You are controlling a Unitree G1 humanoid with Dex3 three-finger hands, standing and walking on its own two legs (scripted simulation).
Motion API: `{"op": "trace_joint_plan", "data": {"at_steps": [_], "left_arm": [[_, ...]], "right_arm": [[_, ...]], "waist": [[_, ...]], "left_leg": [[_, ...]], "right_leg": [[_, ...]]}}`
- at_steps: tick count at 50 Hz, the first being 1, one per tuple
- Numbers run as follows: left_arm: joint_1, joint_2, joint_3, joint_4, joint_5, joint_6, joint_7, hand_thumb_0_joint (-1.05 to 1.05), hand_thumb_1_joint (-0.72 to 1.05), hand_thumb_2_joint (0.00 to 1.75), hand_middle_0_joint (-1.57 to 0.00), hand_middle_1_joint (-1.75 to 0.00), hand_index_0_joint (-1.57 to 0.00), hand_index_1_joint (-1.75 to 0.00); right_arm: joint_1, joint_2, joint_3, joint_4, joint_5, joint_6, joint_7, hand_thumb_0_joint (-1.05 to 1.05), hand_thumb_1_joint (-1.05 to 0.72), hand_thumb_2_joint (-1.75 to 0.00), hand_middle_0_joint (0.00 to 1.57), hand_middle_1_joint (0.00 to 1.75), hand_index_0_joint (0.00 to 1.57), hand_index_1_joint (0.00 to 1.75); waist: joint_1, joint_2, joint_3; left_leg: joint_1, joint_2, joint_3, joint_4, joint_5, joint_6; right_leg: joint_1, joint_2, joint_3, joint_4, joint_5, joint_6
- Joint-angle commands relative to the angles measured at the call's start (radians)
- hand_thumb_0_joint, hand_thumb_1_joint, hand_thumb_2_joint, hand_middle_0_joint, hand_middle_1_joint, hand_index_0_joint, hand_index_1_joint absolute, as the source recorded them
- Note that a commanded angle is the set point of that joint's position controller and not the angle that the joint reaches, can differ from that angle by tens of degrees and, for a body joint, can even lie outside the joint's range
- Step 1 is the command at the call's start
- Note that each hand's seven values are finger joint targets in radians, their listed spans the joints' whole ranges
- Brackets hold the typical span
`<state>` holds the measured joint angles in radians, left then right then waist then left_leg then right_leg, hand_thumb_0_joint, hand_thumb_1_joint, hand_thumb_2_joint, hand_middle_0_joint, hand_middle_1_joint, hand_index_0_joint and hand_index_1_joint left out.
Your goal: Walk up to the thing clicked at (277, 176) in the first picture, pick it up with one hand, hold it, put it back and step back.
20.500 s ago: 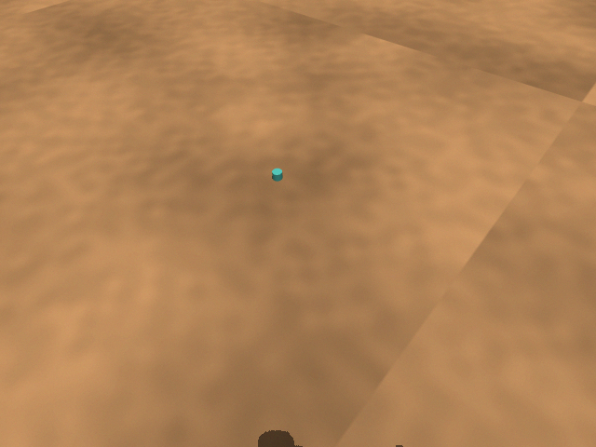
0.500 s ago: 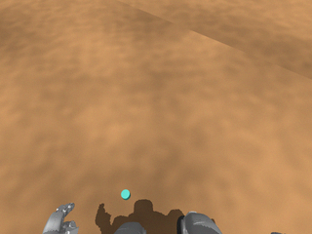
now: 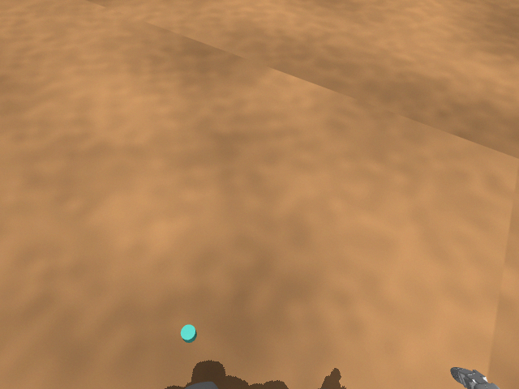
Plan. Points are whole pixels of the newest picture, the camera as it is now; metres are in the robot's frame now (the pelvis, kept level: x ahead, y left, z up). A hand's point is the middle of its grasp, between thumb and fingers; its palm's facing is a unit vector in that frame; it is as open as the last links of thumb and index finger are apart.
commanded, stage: walk up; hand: left
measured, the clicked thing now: (188, 333) +0.38 +0.23 -0.74
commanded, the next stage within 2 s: stand in 0.82 s
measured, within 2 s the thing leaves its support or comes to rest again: neither
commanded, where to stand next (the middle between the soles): +0.01 -0.04 m, yaw +3 degrees
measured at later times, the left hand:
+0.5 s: hand out of the picture +0.10 +0.26 -0.15, palm faces +0.03 -0.95 -0.32, open 7.4 cm
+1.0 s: hand out of the picture +0.10 +0.23 -0.14, palm faces +0.02 -0.94 -0.35, open 7.4 cm
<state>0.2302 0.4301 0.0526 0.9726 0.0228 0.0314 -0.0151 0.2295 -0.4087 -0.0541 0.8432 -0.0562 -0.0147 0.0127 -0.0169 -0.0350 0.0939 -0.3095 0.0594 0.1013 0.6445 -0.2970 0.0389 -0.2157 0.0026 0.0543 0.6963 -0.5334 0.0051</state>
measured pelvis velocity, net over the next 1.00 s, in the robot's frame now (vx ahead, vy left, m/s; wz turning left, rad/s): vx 0.02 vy -0.03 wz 0.05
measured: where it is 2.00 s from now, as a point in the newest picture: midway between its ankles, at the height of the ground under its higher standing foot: outside the picture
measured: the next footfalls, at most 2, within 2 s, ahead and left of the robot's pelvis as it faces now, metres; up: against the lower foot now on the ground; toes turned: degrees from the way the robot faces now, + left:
right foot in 0.02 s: +0.01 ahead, -0.14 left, +0.00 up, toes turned +2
left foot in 0.32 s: +0.09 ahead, +0.11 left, +0.00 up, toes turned +2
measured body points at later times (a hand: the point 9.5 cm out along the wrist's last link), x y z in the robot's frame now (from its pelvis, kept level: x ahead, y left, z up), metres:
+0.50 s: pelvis +0.02 +0.00 +0.01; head +0.04 +0.02 +0.46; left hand +0.09 +0.31 -0.13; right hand +0.10 -0.31 -0.10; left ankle +0.05 +0.11 -0.73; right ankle +0.01 -0.16 -0.70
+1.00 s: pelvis +0.02 -0.03 +0.01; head +0.03 -0.03 +0.46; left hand +0.10 +0.28 -0.11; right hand +0.11 -0.32 -0.12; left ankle +0.05 +0.11 -0.73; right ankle +0.05 -0.17 -0.73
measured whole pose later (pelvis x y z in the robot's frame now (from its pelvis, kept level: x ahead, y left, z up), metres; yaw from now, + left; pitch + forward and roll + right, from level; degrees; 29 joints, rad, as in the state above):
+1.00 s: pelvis +0.02 -0.03 +0.01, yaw +3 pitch -3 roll +0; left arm 0.08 0.36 0.00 1.11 0.01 0.00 -0.02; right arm 0.12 -0.35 0.00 1.11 -0.02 0.00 0.03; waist 0.00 0.00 0.07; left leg -0.20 0.01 -0.03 0.44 -0.19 -0.02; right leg -0.18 -0.04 0.01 0.46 -0.23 0.04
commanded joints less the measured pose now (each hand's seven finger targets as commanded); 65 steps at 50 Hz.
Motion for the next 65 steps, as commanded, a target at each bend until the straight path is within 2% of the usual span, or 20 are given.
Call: {"op": "trace_joint_plan", "data": {"at_steps": [1, 3, 4, 8, 12, 15, 16, 17, 18, 19, 22, 27, 30, 33, 38, 40, 43, 45, 56, 65], "left_arm": [[0.098, 0.139, 0.046, -0.027, 0.004, -0.057, 0.008, 0.00, 0.90, 0.90, -0.20, -0.30, -0.20, -0.30], [0.068, 0.254, 0.073, -0.058, 0.021, -0.064, 0.011, 0.00, 0.90, 0.90, -0.20, -0.30, -0.20, -0.30], [0.009, 0.306, 0.077, -0.088, 0.029, -0.063, 0.007, 0.00, 0.90, 0.90, -0.20, -0.30, -0.20, -0.30], [-0.063, 0.199, 0.053, -0.114, 0.004, -0.071, 0.012, 0.00, 0.90, 0.90, -0.20, -0.30, -0.20, -0.30], [-0.015, 0.207, 0.056, -0.120, 0.004, -0.065, 0.003, 0.00, 0.90, 0.90, -0.20, -0.30, -0.20, -0.30], [-0.078, 0.167, 0.038, -0.137, -0.019, -0.044, 0.002, 0.00, 0.90, 0.90, -0.20, -0.30, -0.20, -0.30], [-0.074, 0.128, 0.024, -0.147, -0.031, -0.044, 0.005, 0.00, 0.90, 0.90, -0.20, -0.30, -0.20, -0.30], [-0.058, 0.079, 0.010, -0.161, -0.042, -0.041, 0.008, 0.00, 0.90, 0.90, -0.20, -0.30, -0.20, -0.30], [-0.019, 0.115, 0.021, -0.125, -0.042, -0.021, 0.020, 0.00, 0.90, 0.90, -0.20, -0.30, -0.20, -0.30], [-0.025, 0.159, 0.029, -0.106, -0.035, -0.014, 0.024, 0.00, 0.90, 0.90, -0.20, -0.30, -0.20, -0.30], [-0.045, 0.142, 0.024, -0.085, -0.032, -0.016, 0.015, 0.00, 0.90, 0.90, -0.20, -0.30, -0.20, -0.30], [-0.019, 0.121, 0.019, -0.012, -0.036, -0.036, 0.021, 0.00, 0.90, 0.90, -0.20, -0.30, -0.20, -0.30], [-0.039, 0.166, 0.025, 0.006, -0.025, -0.047, 0.034, 0.00, 0.90, 0.90, -0.20, -0.30, -0.20, -0.30], [-0.160, 0.244, 0.025, -0.011, -0.019, -0.050, 0.031, 0.00, 0.90, 0.90, -0.20, -0.30, -0.20, -0.30], [-0.215, 0.196, 0.018, -0.010, -0.018, -0.053, 0.031, 0.00, 0.90, 0.90, -0.20, -0.30, -0.20, -0.30], [-0.221, 0.190, 0.018, -0.003, -0.020, -0.049, 0.029, 0.00, 0.90, 0.90, -0.20, -0.30, -0.20, -0.30], [-0.230, 0.151, -0.005, 0.034, -0.015, -0.048, 0.015, 0.00, 0.90, 0.90, -0.20, -0.30, -0.20, -0.30], [-0.229, 0.142, -0.006, 0.049, -0.016, -0.050, 0.012, 0.00, 0.90, 0.90, -0.20, -0.30, -0.20, -0.30], [-0.187, 0.150, -0.009, 0.101, -0.019, -0.069, 0.013, 0.00, 0.90, 0.90, -0.20, -0.30, -0.20, -0.30], [-0.189, 0.143, -0.012, 0.106, -0.016, -0.066, 0.017, 0.00, 0.90, 0.90, -0.20, -0.30, -0.20, -0.30]], "right_arm": [[-0.067, -0.219, -0.049, -0.072, 0.029, 0.000, -0.002, 0.00, -0.90, -0.90, 0.20, 0.30, 0.20, 0.30], [-0.095, -0.130, -0.019, -0.091, 0.046, -0.003, -0.004, 0.00, -0.90, -0.90, 0.20, 0.30, 0.20, 0.30], [-0.109, -0.195, -0.040, -0.073, 0.043, -0.002, -0.014, 0.00, -0.90, -0.90, 0.20, 0.30, 0.20, 0.30], [-0.003, -0.188, -0.035, 0.006, 0.051, -0.021, -0.008, 0.00, -0.90, -0.90, 0.20, 0.30, 0.20, 0.30], [-0.005, -0.174, -0.020, 0.014, 0.051, -0.043, -0.012, 0.00, -0.90, -0.90, 0.20, 0.30, 0.20, 0.30], [0.082, -0.157, -0.028, 0.068, 0.049, -0.060, -0.027, 0.00, -0.90, -0.90, 0.20, 0.30, 0.20, 0.30], [0.113, -0.200, -0.042, 0.076, 0.041, -0.064, -0.035, 0.00, -0.90, -0.90, 0.20, 0.30, 0.20, 0.30], [0.121, -0.255, -0.052, 0.064, 0.028, -0.069, -0.044, 0.00, -0.90, -0.90, 0.20, 0.30, 0.20, 0.30], [0.063, -0.287, -0.051, 0.043, 0.039, -0.072, -0.043, 0.00, -0.90, -0.90, 0.20, 0.30, 0.20, 0.30], [0.025, -0.298, -0.058, 0.046, 0.044, -0.070, -0.042, 0.00, -0.90, -0.90, 0.20, 0.30, 0.20, 0.30], [-0.049, -0.215, -0.022, 0.035, 0.041, -0.069, -0.045, 0.00, -0.90, -0.90, 0.20, 0.30, 0.20, 0.30], [-0.110, -0.203, -0.012, 0.044, 0.048, -0.039, -0.034, 0.00, -0.90, -0.90, 0.20, 0.30, 0.20, 0.30], [-0.136, -0.173, -0.005, 0.044, 0.072, -0.012, -0.027, 0.00, -0.90, -0.90, 0.20, 0.30, 0.20, 0.30], [-0.100, -0.147, -0.011, 0.082, 0.069, 0.014, -0.018, 0.00, -0.90, -0.90, 0.20, 0.30, 0.20, 0.30], [-0.128, -0.172, -0.018, 0.120, 0.065, 0.011, -0.004, 0.00, -0.90, -0.90, 0.20, 0.30, 0.20, 0.30], [-0.137, -0.174, -0.014, 0.128, 0.065, 0.013, -0.001, 0.00, -0.90, -0.90, 0.20, 0.30, 0.20, 0.30], [-0.157, -0.169, 0.001, 0.161, 0.037, -0.004, 0.002, 0.00, -0.90, -0.90, 0.20, 0.30, 0.20, 0.30], [-0.185, -0.190, 0.000, 0.177, 0.033, -0.009, 0.000, 0.00, -0.90, -0.90, 0.20, 0.30, 0.20, 0.30], [-0.176, -0.158, 0.005, 0.226, 0.048, -0.028, -0.009, 0.00, -0.90, -0.90, 0.20, 0.30, 0.20, 0.30], [-0.188, -0.161, 0.006, 0.233, 0.049, -0.019, -0.012, 0.00, -0.90, -0.90, 0.20, 0.30, 0.20, 0.30]], "waist": [[0.058, 0.136, -0.052], [0.067, -0.179, 0.005], [0.078, -0.161, 0.068], [0.020, -0.171, 0.065], [0.047, -0.192, 0.017], [-0.014, -0.113, -0.076], [-0.029, -0.026, -0.142], [-0.025, 0.144, -0.190], [0.008, 0.143, -0.182], [0.009, 0.154, -0.135], [0.034, 0.157, -0.072], [0.044, 0.226, -0.112], [0.047, 0.157, -0.108], [-0.014, -0.040, -0.072], [-0.005, -0.094, -0.120], [0.002, -0.096, -0.121], [0.000, -0.052, -0.149], [0.016, 0.018, -0.093], [0.022, 0.037, -0.129], [0.015, 0.048, -0.116]], "left_leg": [[-0.082, 0.128, -0.200, -0.161, -0.108, 0.079], [-0.284, -0.062, -0.052, 0.124, -0.222, -0.024], [-0.218, -0.053, -0.159, 0.250, -0.270, -0.021], [-0.184, -0.043, -0.161, 0.178, -0.156, -0.030], [-0.071, -0.072, -0.079, 0.004, -0.099, -0.038], [0.191, -0.093, -0.059, -0.249, 0.187, -0.032], [0.310, -0.014, -0.168, -0.254, 0.316, 0.003], [0.377, 0.198, -0.467, -0.311, 0.421, 0.073], [0.260, 0.297, -0.601, -0.316, 0.273, 0.178], [0.186, 0.308, -0.621, -0.329, 0.165, 0.227], [0.161, 0.176, -0.380, -0.320, 0.221, 0.122], [0.042, 0.121, -0.251, -0.212, 0.381, 0.086], [-0.039, 0.060, -0.214, -0.156, 0.260, 0.015], [0.099, -0.045, -0.156, -0.054, -0.045, -0.026], [0.134, 0.004, -0.196, -0.114, 0.203, -0.008], [0.123, 0.003, -0.199, -0.121, 0.194, -0.010], [0.164, 0.046, -0.250, -0.278, -0.024, -0.007], [0.073, 0.055, -0.269, -0.337, -0.102, -0.006], [0.164, 0.058, -0.216, -0.331, 0.237, -0.023], [0.179, 0.060, -0.202, -0.341, 0.219, -0.031]], "right_leg": [[0.149, 0.012, -0.051, -0.310, 0.209, -0.062], [0.097, -0.272, 0.456, -0.507, -0.168, -0.180], [-0.072, -0.358, 0.537, -0.533, -0.259, -0.259], [0.031, -0.213, 0.227, -0.455, 0.135, -0.192], [0.057, -0.190, 0.128, -0.346, 0.477, -0.175], [-0.015, -0.147, 0.018, -0.152, 0.641, -0.115], [-0.077, -0.106, -0.014, -0.041, 0.607, -0.068], [-0.192, -0.012, -0.044, 0.116, 0.358, -0.015], [-0.146, -0.010, 0.018, 0.131, -0.032, -0.026], [-0.131, -0.045, 0.044, 0.172, -0.068, -0.037], [-0.173, -0.059, 0.058, 0.108, -0.006, -0.044], [0.058, -0.027, -0.060, -0.155, 0.245, -0.009], [0.120, -0.072, -0.001, -0.217, 0.490, -0.030], [-0.127, -0.251, 0.194, -0.332, 0.367, -0.132], [-0.078, -0.170, 0.084, -0.290, 0.402, -0.069], [-0.070, -0.162, 0.078, -0.300, 0.345, -0.061], [-0.043, -0.122, 0.072, -0.363, 0.101, -0.028], [0.008, -0.112, 0.052, -0.346, 0.146, -0.022], [0.099, -0.128, 0.032, -0.375, 0.420, -0.020], [0.094, -0.126, 0.029, -0.403, 0.421, -0.012]]}}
